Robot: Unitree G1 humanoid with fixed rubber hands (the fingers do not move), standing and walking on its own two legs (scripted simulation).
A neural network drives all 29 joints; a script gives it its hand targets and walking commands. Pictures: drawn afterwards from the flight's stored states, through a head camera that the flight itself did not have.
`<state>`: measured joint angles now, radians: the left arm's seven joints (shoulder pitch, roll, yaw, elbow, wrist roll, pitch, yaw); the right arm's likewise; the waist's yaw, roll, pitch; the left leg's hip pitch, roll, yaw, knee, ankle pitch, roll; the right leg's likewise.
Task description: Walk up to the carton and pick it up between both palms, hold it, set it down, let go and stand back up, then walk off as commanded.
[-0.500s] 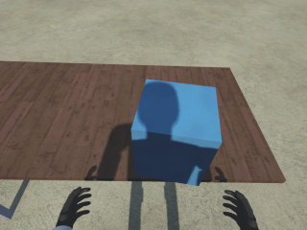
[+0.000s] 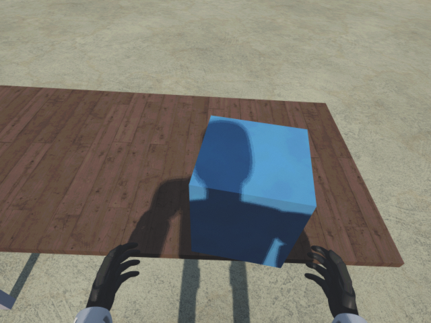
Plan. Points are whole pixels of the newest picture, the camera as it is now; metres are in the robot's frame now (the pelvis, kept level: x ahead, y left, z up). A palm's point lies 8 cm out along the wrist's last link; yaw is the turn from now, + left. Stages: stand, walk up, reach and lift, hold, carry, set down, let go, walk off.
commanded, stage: reach and lift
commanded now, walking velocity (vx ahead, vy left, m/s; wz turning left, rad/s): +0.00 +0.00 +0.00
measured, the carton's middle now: (246, 193) +0.38 -0.05 +0.01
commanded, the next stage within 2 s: none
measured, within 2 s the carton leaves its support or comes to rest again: neither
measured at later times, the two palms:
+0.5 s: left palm (114, 233) +0.25 +0.20 +0.05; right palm (350, 254) +0.22 -0.22 +0.05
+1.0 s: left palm (123, 186) +0.33 +0.19 +0.09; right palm (348, 206) +0.30 -0.22 +0.09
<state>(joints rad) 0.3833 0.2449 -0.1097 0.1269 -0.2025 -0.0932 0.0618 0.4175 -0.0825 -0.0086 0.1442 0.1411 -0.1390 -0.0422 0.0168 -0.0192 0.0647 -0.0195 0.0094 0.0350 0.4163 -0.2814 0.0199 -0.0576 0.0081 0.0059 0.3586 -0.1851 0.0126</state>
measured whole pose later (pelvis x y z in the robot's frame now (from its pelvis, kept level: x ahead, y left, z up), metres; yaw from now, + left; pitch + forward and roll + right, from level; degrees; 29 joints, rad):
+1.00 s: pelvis +0.00 -0.01 +0.00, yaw -1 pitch -2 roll -1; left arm -0.21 0.28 0.09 -0.01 -0.23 0.51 0.02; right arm -0.15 -0.26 -0.04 0.03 0.31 0.28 -0.13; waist -0.03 -0.01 0.11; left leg -0.10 0.01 0.04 0.38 -0.25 0.01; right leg -0.14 0.02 0.03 0.33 -0.15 0.01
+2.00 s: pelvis +0.00 -0.02 +0.00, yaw +2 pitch +6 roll -1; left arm -0.68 0.29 0.10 0.69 -0.16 0.28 0.01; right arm -0.61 -0.19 -0.05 0.64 0.24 0.17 -0.15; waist -0.07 -0.01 -0.01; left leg -0.30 0.03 -0.02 0.44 -0.24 -0.01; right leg -0.31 0.03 -0.02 0.35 -0.14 -0.01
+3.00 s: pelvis -0.04 -0.03 -0.04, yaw +2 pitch +19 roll +0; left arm -0.92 0.15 0.05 1.33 -0.14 -0.30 0.07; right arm -0.81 -0.05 -0.19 1.06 0.08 -0.17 -0.19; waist -0.08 -0.03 -0.19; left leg -0.78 0.01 -0.03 0.74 -0.30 -0.02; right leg -0.81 0.02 -0.03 0.70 -0.23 -0.03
